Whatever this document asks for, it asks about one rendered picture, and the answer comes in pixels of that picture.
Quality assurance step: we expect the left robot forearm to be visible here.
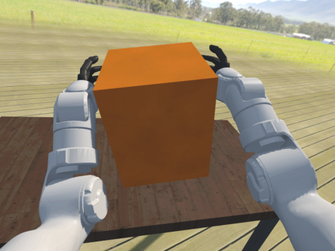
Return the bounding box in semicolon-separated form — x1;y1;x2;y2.
39;80;99;219

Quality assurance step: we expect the robot left hand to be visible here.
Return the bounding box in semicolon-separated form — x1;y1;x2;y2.
77;56;102;86

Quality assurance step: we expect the right robot upper arm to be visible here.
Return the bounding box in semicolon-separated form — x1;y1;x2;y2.
245;146;335;251

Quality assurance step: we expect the robot right hand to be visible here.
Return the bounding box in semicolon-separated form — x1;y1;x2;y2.
202;45;230;73

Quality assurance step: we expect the right robot forearm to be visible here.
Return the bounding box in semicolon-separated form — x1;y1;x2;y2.
216;67;317;185

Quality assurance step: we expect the table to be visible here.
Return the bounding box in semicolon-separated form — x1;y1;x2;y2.
0;117;280;251

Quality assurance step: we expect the carton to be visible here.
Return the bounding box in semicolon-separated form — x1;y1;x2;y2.
93;42;218;188

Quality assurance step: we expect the left robot upper arm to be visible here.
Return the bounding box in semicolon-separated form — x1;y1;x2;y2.
0;175;109;251

